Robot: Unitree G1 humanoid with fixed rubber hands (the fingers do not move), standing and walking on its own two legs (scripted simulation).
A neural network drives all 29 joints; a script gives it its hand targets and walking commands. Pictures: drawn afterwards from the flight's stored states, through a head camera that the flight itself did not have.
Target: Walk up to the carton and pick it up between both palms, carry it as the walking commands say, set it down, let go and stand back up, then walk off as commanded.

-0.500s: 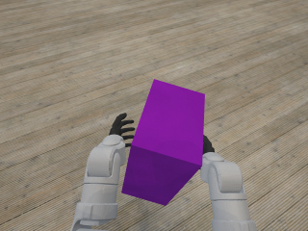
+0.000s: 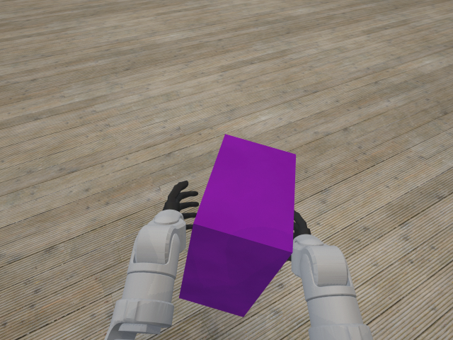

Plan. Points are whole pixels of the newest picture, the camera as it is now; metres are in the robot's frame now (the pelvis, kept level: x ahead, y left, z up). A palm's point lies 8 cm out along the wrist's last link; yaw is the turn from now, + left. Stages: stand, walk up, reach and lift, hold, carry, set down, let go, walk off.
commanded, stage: carry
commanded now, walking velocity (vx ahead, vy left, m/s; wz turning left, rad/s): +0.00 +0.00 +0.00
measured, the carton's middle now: (234, 229) +0.34 +0.01 -0.01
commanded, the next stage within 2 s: none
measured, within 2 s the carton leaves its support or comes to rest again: neither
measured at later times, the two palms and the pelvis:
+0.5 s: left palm (169, 222) +0.31 +0.12 +0.05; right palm (297, 247) +0.28 -0.11 +0.02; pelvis +0.00 +0.01 +0.00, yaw +0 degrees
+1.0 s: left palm (168, 225) +0.31 +0.13 +0.04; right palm (295, 249) +0.28 -0.11 +0.02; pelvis +0.00 +0.01 +0.00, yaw +0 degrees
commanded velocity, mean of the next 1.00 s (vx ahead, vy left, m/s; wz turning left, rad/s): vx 0.00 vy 0.00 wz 0.00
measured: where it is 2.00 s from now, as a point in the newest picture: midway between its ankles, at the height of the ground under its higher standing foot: outside the picture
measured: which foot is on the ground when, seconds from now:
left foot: down 0.00-1.00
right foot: down 0.00-1.00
